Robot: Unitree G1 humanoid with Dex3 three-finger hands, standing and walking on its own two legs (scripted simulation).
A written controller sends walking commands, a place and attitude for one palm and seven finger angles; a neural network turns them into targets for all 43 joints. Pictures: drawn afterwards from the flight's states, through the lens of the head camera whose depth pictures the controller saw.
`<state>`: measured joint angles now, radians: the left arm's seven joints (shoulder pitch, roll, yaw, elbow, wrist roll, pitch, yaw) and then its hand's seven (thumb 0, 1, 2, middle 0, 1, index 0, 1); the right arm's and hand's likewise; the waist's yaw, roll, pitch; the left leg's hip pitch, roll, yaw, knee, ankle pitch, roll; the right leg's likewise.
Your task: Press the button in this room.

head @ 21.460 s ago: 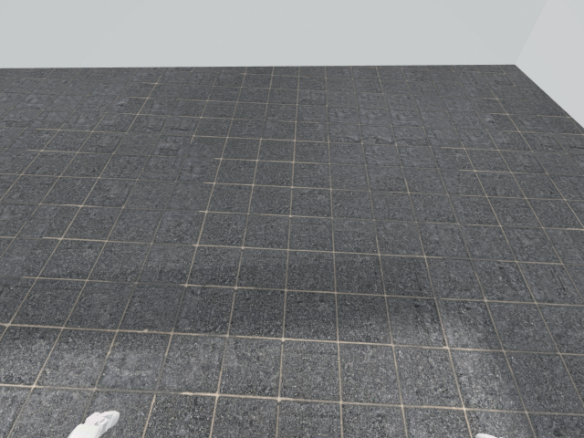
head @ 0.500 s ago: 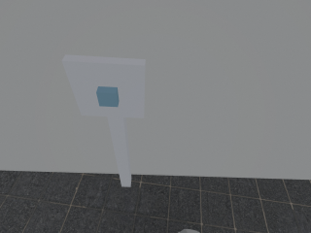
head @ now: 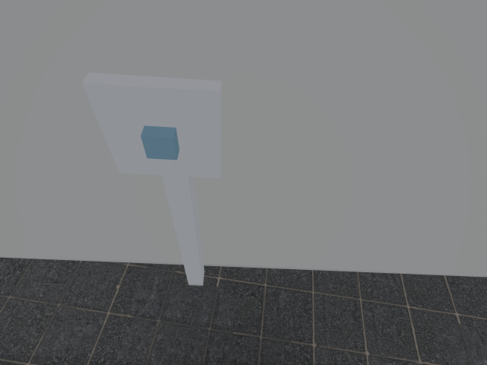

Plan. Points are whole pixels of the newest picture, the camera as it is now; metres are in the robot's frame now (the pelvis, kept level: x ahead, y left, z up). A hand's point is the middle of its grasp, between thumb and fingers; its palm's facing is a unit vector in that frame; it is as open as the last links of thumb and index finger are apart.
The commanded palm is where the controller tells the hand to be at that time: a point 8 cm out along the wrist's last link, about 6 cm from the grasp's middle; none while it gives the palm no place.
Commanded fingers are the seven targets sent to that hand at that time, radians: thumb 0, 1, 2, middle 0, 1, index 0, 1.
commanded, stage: come to a stop and stand still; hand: left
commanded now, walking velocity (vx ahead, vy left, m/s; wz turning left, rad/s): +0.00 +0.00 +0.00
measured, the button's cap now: (161, 142) +0.46 +0.19 +0.09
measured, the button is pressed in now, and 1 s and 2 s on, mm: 0 0 0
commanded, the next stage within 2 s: look again from close up in 1.52 s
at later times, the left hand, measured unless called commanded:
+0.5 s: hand out of the picture +0.02 +0.21 -0.15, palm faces -0.02 -0.97 -0.26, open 7.4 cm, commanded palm none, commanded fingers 0.00 0.90 0.90 -0.20 -0.30 -0.20 -0.30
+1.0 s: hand out of the picture +0.12 +0.16 -0.16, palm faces +0.00 -0.97 -0.24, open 7.3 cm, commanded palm none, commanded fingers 0.00 0.90 0.90 -0.20 -0.30 -0.20 -0.30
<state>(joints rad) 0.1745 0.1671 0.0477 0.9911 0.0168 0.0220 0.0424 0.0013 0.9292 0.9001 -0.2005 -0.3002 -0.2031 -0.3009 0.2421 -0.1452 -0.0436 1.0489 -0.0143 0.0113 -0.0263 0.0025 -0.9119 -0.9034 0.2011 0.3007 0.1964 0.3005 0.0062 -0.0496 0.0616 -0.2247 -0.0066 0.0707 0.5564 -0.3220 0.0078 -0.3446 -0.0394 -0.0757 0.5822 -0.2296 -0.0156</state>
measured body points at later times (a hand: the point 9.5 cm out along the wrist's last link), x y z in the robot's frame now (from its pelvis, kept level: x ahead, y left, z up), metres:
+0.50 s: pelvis +0.03 +0.02 +0.01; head +0.05 -0.01 +0.46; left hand +0.02 +0.26 -0.13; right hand +0.05 -0.20 -0.16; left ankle -0.02 +0.10 -0.73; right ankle +0.05 -0.11 -0.73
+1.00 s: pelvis +0.07 -0.02 +0.01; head +0.10 -0.04 +0.46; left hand +0.12 +0.21 -0.14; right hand +0.06 -0.24 -0.16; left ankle -0.02 +0.10 -0.73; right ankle +0.05 -0.11 -0.73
